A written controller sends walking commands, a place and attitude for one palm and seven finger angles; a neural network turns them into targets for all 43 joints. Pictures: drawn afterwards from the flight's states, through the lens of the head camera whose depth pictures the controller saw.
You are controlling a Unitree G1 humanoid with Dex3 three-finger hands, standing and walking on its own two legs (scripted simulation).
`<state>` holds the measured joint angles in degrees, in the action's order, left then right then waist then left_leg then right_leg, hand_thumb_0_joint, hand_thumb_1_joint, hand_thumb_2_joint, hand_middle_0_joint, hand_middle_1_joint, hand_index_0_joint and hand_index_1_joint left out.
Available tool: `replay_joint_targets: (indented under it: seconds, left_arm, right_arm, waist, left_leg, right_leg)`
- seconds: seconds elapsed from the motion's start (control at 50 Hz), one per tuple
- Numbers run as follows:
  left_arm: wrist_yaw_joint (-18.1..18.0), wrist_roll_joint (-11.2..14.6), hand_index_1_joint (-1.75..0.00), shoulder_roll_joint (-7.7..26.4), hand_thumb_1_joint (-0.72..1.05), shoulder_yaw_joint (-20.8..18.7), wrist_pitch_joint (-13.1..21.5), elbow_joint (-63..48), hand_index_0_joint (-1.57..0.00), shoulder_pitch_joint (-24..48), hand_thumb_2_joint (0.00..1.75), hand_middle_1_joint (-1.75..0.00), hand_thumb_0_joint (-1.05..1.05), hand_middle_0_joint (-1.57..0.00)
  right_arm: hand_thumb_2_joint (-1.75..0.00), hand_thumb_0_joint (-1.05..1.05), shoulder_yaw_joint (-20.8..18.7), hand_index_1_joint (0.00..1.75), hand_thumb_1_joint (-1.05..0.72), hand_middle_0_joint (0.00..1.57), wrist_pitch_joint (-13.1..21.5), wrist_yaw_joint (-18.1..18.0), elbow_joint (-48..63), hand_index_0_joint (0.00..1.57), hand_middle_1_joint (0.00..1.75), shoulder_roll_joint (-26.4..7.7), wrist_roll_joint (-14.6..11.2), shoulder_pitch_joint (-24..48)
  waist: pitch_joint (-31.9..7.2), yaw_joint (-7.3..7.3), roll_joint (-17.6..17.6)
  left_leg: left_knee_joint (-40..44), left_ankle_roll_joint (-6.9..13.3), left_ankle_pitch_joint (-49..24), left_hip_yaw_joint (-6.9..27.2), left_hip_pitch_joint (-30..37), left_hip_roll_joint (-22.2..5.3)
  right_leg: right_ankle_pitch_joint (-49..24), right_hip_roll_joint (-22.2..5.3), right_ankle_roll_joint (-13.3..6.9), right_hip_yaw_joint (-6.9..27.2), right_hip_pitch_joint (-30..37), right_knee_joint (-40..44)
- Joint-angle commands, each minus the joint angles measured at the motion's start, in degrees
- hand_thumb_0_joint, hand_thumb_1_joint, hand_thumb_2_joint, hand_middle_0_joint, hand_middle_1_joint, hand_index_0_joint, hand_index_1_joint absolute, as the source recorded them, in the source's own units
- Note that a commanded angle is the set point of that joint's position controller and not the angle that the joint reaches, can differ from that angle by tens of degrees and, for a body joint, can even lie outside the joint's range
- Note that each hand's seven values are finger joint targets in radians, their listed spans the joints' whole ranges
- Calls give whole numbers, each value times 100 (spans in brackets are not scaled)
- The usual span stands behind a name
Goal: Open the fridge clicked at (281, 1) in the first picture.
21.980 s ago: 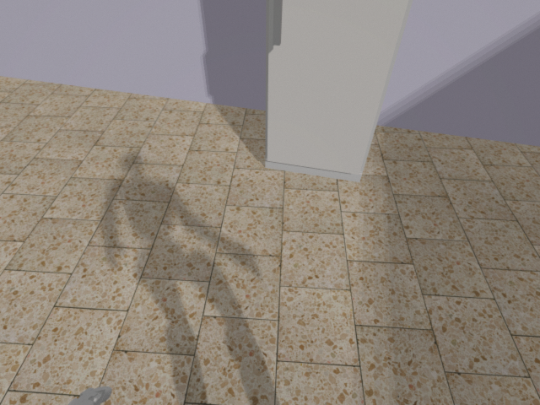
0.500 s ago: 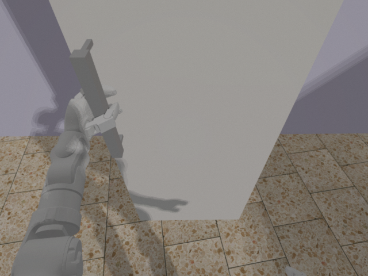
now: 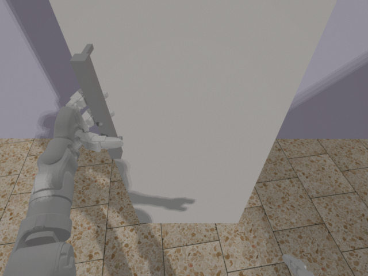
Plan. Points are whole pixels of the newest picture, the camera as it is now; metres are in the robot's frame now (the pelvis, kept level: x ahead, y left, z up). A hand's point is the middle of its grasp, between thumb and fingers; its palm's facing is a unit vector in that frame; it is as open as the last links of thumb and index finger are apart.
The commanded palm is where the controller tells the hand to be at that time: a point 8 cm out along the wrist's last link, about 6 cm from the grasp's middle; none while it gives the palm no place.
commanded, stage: move the hooked fingers beside the handle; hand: left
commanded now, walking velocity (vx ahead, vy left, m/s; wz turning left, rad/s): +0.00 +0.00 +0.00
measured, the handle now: (104, 109) +0.46 +0.19 +0.13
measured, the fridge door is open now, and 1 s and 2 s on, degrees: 0 0 0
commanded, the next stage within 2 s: feel for the door with the fingertips in 1.76 s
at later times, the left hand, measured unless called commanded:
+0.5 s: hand (77, 123) +0.40 +0.23 +0.15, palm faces -0.01 -1.00 +0.02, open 14.0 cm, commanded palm +0.38 +0.28 +0.14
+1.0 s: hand (66, 122) +0.41 +0.26 +0.14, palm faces +0.01 -1.00 +0.00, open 14.0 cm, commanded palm +0.38 +0.30 +0.14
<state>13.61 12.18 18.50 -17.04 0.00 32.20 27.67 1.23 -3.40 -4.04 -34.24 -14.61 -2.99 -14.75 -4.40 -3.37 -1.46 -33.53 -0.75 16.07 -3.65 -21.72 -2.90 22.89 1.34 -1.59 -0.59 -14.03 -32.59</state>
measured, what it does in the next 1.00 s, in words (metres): shifts its weight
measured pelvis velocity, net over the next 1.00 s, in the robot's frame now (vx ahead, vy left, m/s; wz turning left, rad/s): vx -0.04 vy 0.04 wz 0.01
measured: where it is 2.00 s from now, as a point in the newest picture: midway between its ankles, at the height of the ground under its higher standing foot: outside the picture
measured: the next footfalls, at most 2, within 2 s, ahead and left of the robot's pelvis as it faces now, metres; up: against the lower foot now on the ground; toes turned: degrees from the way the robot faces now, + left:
none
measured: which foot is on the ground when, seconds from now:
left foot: down 0.00-1.00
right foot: down 0.00-1.00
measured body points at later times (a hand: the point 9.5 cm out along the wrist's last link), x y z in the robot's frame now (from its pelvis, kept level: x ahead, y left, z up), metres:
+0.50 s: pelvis -0.05 +0.02 -0.01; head -0.02 +0.03 +0.44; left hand +0.39 +0.28 +0.15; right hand +0.02 -0.26 -0.12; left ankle +0.01 +0.13 -0.73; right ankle -0.07 -0.10 -0.73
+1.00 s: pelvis -0.04 +0.04 -0.01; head +0.00 +0.05 +0.44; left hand +0.40 +0.31 +0.14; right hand +0.02 -0.23 -0.12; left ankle +0.01 +0.13 -0.73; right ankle -0.07 -0.10 -0.73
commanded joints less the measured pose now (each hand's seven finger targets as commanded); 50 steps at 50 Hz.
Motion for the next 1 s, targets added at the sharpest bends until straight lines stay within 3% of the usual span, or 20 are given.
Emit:
replay_joint_targets:
  seconds: [0.0, 0.02, 0.1, 0.14, 0.18, 0.2, 0.24, 0.32, 0.36, 0.42, 0.48, 0.52, 0.64, 0.72, 0.74, 0.8, 0.84, 0.9, 0.92, 0.98]
  left_arm:
    - [-115, 123, -120, 2211, -50, -1059, 619, -925, -30, 2117, 30, -120, 0, -30]
    - [-70, 81, -120, 2163, -50, -954, 632, -807, -30, 2146, 30, -120, 0, -30]
    - [209, 118, -120, 2069, -50, -650, 724, -305, -30, 2570, 30, -120, 0, -30]
    - [397, 165, -120, 1855, -50, -330, 797, -246, -30, 2893, 30, -120, 0, -30]
    - [576, 245, -120, 1745, -50, -83, 880, -32, -30, 3381, 30, -120, 0, -30]
    - [640, 287, -120, 1758, -50, -84, 931, 165, -30, 3469, 30, -120, 0, -30]
    - [730, 305, -120, 1779, -50, 66, 1015, 303, -30, 3993, 30, -120, 0, -30]
    - [609, 239, -120, 2247, -50, -243, 1226, 764, -30, 4505, 30, -120, 0, -30]
    - [516, 179, -120, 2097, -50, -127, 1296, 997, -30, 4654, 30, -120, 0, -30]
    - [340, 6, -120, 2531, -50, -436, 1420, 1353, -30, 4682, 30, -120, 0, -30]
    - [267, -104, -120, 2395, -50, -318, 1448, 1720, -30, 4666, 30, -120, 0, -30]
    - [233, -165, -120, 2646, -50, -507, 1526, 1758, -30, 4740, 30, -120, 0, -30]
    - [354, -114, -120, 2398, -50, -417, 1730, 1258, -30, 4727, 30, -120, 0, -30]
    - [443, -40, -120, 2487, -50, -539, 1561, 1412, -30, 4359, 30, -120, 0, -30]
    - [465, -42, -120, 2246, -50, -344, 1483, 1394, -30, 4413, 30, -120, 0, -30]
    - [440, -67, -120, 2359, -50, -418, 1382, 1352, -30, 4377, 30, -120, 0, -30]
    - [416, -112, -120, 2431, -50, -439, 1408, 1132, -30, 4529, 30, -120, 0, -30]
    - [427, -30, -120, 2100, -50, -211, 1505, 505, -30, 4471, 30, -120, 0, -30]
    - [418, -23, -120, 2345, -50, -468, 1499, 488, -30, 4318, 30, -120, 0, -30]
    - [459, 36, -120, 2145, -50, -326, 1366, 510, -30, 4207, 30, -120, 0, -30]
  right_arm:
    - [-90, 0, -305, 30, -90, 20, 190, -73, 641, 20, 30, -812, 16, -2]
    - [-90, 0, -304, 30, -90, 20, 188, -86, 631, 20, 30, -821, -4, 43]
    - [-90, 0, -340, 30, -90, 20, 211, -110, 505, 20, 30, -918, -38, -119]
    - [-90, 0, -351, 30, -90, 20, 284, -122, 471, 20, 30, -931, -77, -104]
    - [-90, 0, -355, 30, -90, 20, 340, -151, 382, 20, 30, -977, -107, -163]
    - [-90, 0, -371, 30, -90, 20, 368, -169, 334, 20, 30, -1004, -105, -251]
    - [-90, 0, -356, 30, -90, 20, 424, -200, 247, 20, 30, -1031, -140, -254]
    - [-90, 0, -330, 30, -90, 20, 549, -202, 89, 20, 30, -1095, -106, -403]
    - [-90, 0, -292, 30, -90, 20, 603, -175, 75, 20, 30, -1067, -91, -437]
    - [-90, 0, -275, 30, -90, 20, 636, -142, 69, 20, 30, -1119, -48, -530]
    - [-90, 0, -256, 30, -90, 20, 675, -108, 113, 20, 30, -1122, -27, -601]
    - [-90, 0, -271, 30, -90, 20, 685, -91, 137, 20, 30, -1163, -5, -673]
    - [-90, 0, -337, 30, -90, 20, 742, -55, 189, 20, 30, -1158, 10, -792]
    - [-90, 0, -342, 30, -90, 20, 696, -69, 151, 20, 30, -1191, -24, -847]
    - [-90, 0, -342, 30, -90, 20, 691, -58, 172, 20, 30, -1162, -30, -829]
    - [-90, 0, -341, 30, -90, 20, 680, -71, 165, 20, 30, -1175, -22, -869]
    - [-90, 0, -351, 30, -90, 20, 675, -71, 167, 20, 30, -1167, -19, -856]
    - [-90, 0, -369, 30, -90, 20, 719, -48, 244, 20, 30, -1118, 0, -847]
    - [-90, 0, -389, 30, -90, 20, 725, -42, 219, 20, 30, -1148, 0, -830]
    - [-90, 0, -373, 30, -90, 20, 706, -37, 225, 20, 30, -1122, -30, -753]
  waist:
    - [-1698, 289, 277]
    - [-1643, 248, 62]
    - [-1452, 19, 261]
    - [-1443, -52, -55]
    - [-1297, -213, 37]
    - [-1237, -278, 319]
    - [-1271, -335, 38]
    - [-1500, -285, -82]
    - [-1492, -292, -249]
    - [-1613, -205, -328]
    - [-1431, -248, -312]
    - [-1572, -216, -239]
    - [-2170, -191, -523]
    - [-1869, -176, -158]
    - [-1746, -219, -276]
    - [-1527, -189, -377]
    - [-1676, -204, -542]
    - [-2158, -192, -680]
    - [-2272, -129, -715]
    - [-2034, -165, -556]
  left_leg:
    - [-97, 354, -2285, 84, 1013, 335]
    - [-97, 352, -2214, 68, 992, 339]
    - [-161, 370, -1831, 93, 847, 329]
    - [-194, 378, -1660, 137, 967, 330]
    - [-221, 388, -1343, 218, 970, 313]
    - [-247, 414, -1213, 236, 904, 305]
    - [-225, 398, -940, 311, 933, 304]
    - [-251, 381, -646, 484, 903, 274]
    - [-229, 352, -468, 537, 914, 262]
    - [-213, 318, -348, 625, 773, 215]
    - [-179, 292, -139, 658, 689, 171]
    - [-204, 297, -151, 674, 628, 154]
    - [-295, 237, -727, 765, 1307, 72]
    - [-287, 268, -873, 723, 1081, 52]
    - [-265, 262, -786, 712, 1057, 63]
    - [-274, 268, -791, 729, 1001, 65]
    - [-274, 240, -925, 777, 1193, 53]
    - [-378, 215, -1509, 830, 1696, 28]
    - [-401, 203, -1584, 842, 1781, 24]
    - [-355, 195, -1511, 832, 1683, 20]
  right_leg:
    - [-4356, -75, 224, 63, 410, 159]
    - [-4266, -87, 225, 91, 295, 171]
    - [-3866, -74, 273, 106, 10, 229]
    - [-3459, -41, 242, 121, -319, 278]
    - [-2870, -8, 229, 106, -686, 367]
    - [-2707, -1, 250, 95, -739, 385]
    - [-2180, -7, 206, 98, -1009, 410]
    - [-1461, -4, 158, 69, -1271, 365]
    - [-1106, 18, 129, 2, -1450, 341]
    - [-848, 25, 98, -36, -1488, 229]
    - [-624, 58, 93, -97, -1717, 188]
    - [-634, 66, 96, -101, -1683, 127]
    - [-922, 144, 45, -180, -1804, -6]
    - [-1098, 173, 60, -216, -1730, 17]
    - [-1018, 172, 71, -230, -1830, 28]
    - [-970, 156, 41, -245, -1868, 37]
    - [-1034, 162, 31, -238, -1941, 12]
    - [-1310, 178, 7, -276, -1861, -58]
    - [-1399, 192, 13, -244, -1847, -47]
    - [-1391, 192, 21, -285, -1838, -8]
